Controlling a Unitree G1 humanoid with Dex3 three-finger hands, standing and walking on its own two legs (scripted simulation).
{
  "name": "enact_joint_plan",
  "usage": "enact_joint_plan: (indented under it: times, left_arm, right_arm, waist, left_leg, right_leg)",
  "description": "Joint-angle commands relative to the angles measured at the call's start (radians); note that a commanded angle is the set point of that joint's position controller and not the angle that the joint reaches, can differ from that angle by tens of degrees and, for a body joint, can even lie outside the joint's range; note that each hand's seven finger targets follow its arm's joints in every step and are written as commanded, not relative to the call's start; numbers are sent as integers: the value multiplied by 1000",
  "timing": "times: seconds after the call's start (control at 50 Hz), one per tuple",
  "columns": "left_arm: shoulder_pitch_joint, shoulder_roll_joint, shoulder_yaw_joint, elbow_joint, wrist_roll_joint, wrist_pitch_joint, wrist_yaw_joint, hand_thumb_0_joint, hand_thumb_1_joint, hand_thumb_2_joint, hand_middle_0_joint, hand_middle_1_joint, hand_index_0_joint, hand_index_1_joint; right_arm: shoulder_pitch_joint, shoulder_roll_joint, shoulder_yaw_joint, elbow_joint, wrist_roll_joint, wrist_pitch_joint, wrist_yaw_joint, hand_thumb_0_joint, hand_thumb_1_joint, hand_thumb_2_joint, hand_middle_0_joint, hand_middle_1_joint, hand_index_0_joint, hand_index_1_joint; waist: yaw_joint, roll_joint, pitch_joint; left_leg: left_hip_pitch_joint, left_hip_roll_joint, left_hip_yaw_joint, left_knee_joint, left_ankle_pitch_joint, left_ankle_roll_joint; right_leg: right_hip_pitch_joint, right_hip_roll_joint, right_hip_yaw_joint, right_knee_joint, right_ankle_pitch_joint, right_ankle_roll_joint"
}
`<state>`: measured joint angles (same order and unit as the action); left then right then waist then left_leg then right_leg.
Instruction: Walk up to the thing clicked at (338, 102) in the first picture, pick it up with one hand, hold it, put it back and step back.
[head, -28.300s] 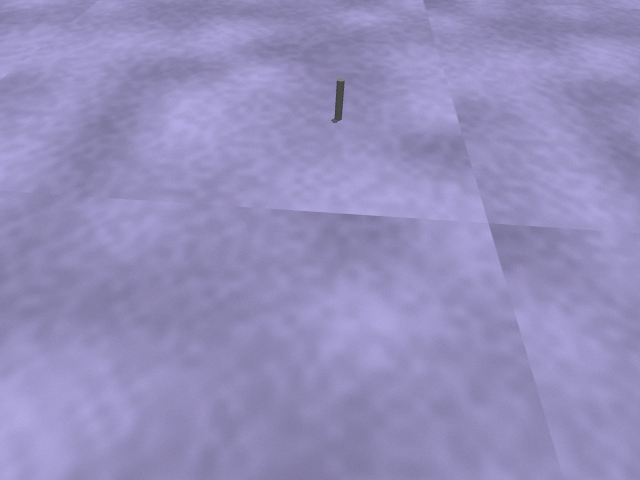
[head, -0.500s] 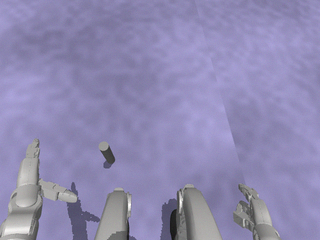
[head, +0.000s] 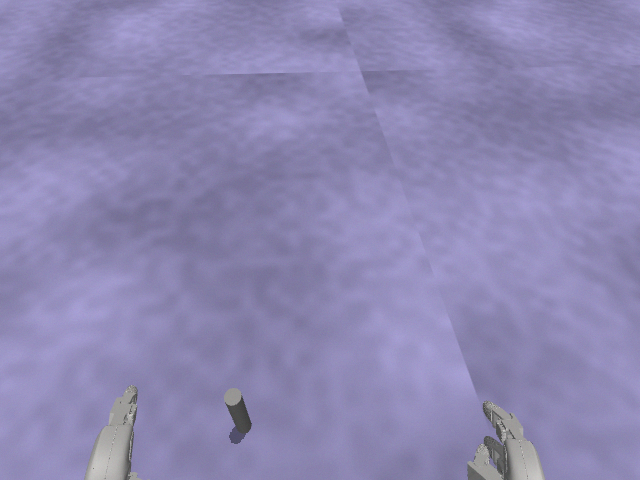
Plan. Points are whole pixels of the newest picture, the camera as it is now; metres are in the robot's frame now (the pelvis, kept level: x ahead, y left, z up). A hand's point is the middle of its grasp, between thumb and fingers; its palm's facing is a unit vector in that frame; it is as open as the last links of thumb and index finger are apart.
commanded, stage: home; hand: left
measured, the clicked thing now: (238, 412) +0.40 +0.19 -0.60
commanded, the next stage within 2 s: stand in 1.72 s
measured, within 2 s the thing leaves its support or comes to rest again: neither
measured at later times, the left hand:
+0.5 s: hand (170, 468) +0.17 +0.17 -0.05, palm faces +0.12 -0.95 -0.28, open 17.7 cm
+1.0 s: hand (173, 465) +0.17 +0.17 -0.05, palm faces +0.12 -0.95 -0.28, open 17.7 cm
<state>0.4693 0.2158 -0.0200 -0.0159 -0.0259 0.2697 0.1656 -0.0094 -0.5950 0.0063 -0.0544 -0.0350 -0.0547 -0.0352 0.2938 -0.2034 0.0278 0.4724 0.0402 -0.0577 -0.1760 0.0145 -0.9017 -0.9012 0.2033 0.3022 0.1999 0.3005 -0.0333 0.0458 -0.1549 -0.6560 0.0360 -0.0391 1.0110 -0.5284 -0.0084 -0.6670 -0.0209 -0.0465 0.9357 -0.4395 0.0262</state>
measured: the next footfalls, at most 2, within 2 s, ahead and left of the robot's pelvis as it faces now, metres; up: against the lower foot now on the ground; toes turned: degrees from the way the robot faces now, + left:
none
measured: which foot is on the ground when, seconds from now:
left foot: down 0.00-1.00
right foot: down 0.00-1.00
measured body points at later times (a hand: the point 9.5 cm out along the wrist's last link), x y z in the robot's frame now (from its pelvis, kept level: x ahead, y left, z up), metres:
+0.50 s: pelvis +0.00 -0.01 +0.01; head +0.02 +0.00 +0.46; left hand +0.16 +0.22 -0.03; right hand +0.16 -0.25 -0.06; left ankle -0.01 +0.12 -0.68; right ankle +0.02 -0.14 -0.68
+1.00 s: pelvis +0.00 -0.01 +0.01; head +0.03 -0.01 +0.46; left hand +0.16 +0.22 -0.03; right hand +0.17 -0.25 -0.06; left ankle -0.01 +0.12 -0.68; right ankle +0.02 -0.14 -0.68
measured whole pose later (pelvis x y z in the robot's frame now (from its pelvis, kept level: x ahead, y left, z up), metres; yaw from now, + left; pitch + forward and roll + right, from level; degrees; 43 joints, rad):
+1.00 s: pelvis +0.00 -0.01 +0.01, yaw +1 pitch +8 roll -2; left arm 0.45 0.20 0.00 0.01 -0.01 0.26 0.14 -0.01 -0.59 0.02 -0.06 -0.04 -0.06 -0.04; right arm 0.27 -0.21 0.02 0.51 0.02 -0.13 -0.17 0.02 -0.90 -0.90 0.20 0.30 0.20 0.30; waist -0.02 0.03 -0.10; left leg -0.59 0.04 -0.05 0.96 -0.51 -0.02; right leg -0.61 -0.02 -0.06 0.90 -0.43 0.01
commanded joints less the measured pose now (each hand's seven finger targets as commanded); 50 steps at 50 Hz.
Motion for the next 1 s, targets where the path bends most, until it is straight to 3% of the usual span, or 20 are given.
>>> enact_joint_plan:
  times: [0.0, 0.06, 0.16, 0.24, 0.3, 0.36, 0.44, 0.46, 0.5, 0.6, 0.7, 0.78, 0.9, 0.98]
  left_arm:
    - [1, 93, 54, -190, 16, -48, 4, 0, -611, 12, -44, -41, -44, -41]
    - [-27, 92, 59, -160, 22, -54, 0, 0, -611, 12, -44, -42, -44, -42]
    - [-68, 82, 44, -214, 27, -64, -4, 0, -611, 17, -45, -43, -45, -43]
    - [-40, 93, 65, -184, 28, -58, 1, 0, -611, 10, -44, -42, -44, -42]
    - [-14, 70, 47, -144, 27, -54, -6, 0, -611, 0, -42, -39, -42, -39]
    - [-1, 86, 67, -138, 27, -56, -6, 0, -611, 11, -44, -43, -44, -43]
    - [-28, 80, 62, -145, 25, -62, -9, 0, -610, 19, -46, -45, -45, -45]
    - [-37, 90, 70, -164, 25, -64, -10, 0, -607, 21, -46, -46, -46, -46]
    - [-51, 100, 73, -173, 25, -64, -9, 0, -609, 20, -46, -45, -46, -45]
    - [-22, 87, 67, -162, 27, -65, -11, 0, -609, 20, -46, -45, -46, -45]
    - [-36, 77, 59, -145, 30, -66, -11, 0, -598, 26, -47, -47, -47, -47]
    - [-39, 74, 49, -158, 28, -64, -12, 0, -598, 26, -47, -47, -47, -47]
    - [-35, 88, 74, -156, 27, -61, -13, 0, -611, 16, -45, -44, -45, -44]
    - [-23, 76, 59, -156, 27, -59, -16, 0, -600, 25, -47, -47, -47, -47]
  right_arm:
    - [-72, -124, -52, -157, -14, -71, -11, 0, -898, -902, 201, 301, 201, 301]
    - [-73, -126, -55, -152, -21, -84, -7, 0, -898, -902, 201, 301, 201, 301]
    - [-60, -128, -58, -134, -28, -100, -6, 0, -899, -902, 201, 301, 201, 301]
    - [-74, -122, -51, -132, -30, -110, -7, 0, -900, -902, 201, 301, 200, 301]
    - [-79, -124, -52, -129, -30, -110, -8, 0, -900, -902, 200, 301, 200, 301]
    - [-80, -124, -53, -125, -30, -110, -5, 0, -900, -902, 200, 301, 200, 301]
    - [-92, -119, -50, -128, -28, -113, -1, 0, -900, -902, 200, 301, 200, 301]
    - [-82, -120, -53, -130, -29, -113, -1, 0, -900, -902, 200, 301, 200, 301]
    - [-88, -120, -51, -129, -26, -116, -1, 0, -900, -902, 200, 301, 200, 301]
    - [-79, -120, -55, -127, -30, -121, -3, 0, -900, -902, 200, 301, 200, 301]
    - [-82, -122, -56, -121, -29, -125, -5, 0, -900, -902, 200, 301, 200, 301]
    - [-85, -128, -58, -114, -28, -127, -5, 0, -900, -902, 200, 301, 200, 301]
    - [-78, -124, -58, -111, -30, -127, -6, 0, -900, -902, 200, 301, 200, 301]
    - [-77, -121, -56, -110, -29, -126, -6, 0, -901, -902, 200, 301, 200, 301]
  waist:
    - [4, -17, -24]
    - [-5, -42, -15]
    - [-1, 46, -87]
    - [6, 13, -75]
    - [1, -23, -55]
    - [16, -21, -48]
    - [14, -21, -13]
    - [10, -11, -49]
    - [15, 2, -19]
    - [9, -11, -67]
    - [6, -35, -39]
    - [9, -14, -38]
    - [11, -28, -55]
    - [11, -20, -59]
  left_leg:
    - [49, -23, 13, -212, 230, 9]
    - [50, -27, 20, -205, 236, 12]
    - [117, -21, 7, -218, 324, -8]
    - [104, -29, 18, -210, 291, 3]
    - [99, -29, 18, -209, 299, 5]
    - [83, -32, 21, -209, 303, 5]
    - [69, -36, 30, -217, 234, 10]
    - [84, -37, 32, -212, 253, 11]
    - [72, -37, 30, -225, 219, 11]
    - [95, -34, 29, -211, 256, 12]
    - [85, -35, 33, -214, 209, 15]
    - [97, -28, 22, -228, 246, 7]
    - [96, -31, 26, -212, 278, 9]
    - [110, -33, 35, -202, 312, 10]
  right_leg:
    - [115, 41, -36, -142, 156, -34]
    - [123, 39, -29, -147, 169, -31]
    - [140, 42, -32, -118, 220, -43]
    - [165, 39, -26, -145, 213, -37]
    - [162, 41, -30, -152, 220, -33]
    - [173, 38, -30, -158, 223, -34]
    - [164, 32, -22, -179, 172, -30]
    - [171, 33, -19, -177, 193, -30]
    - [155, 32, -20, -180, 160, -31]
    - [176, 33, -20, -173, 196, -31]
    - [156, 31, -15, -185, 155, -27]
    - [153, 38, -27, -167, 176, -34]
    - [172, 35, -22, -167, 204, -32]
    - [182, 30, -17, -167, 247, -29]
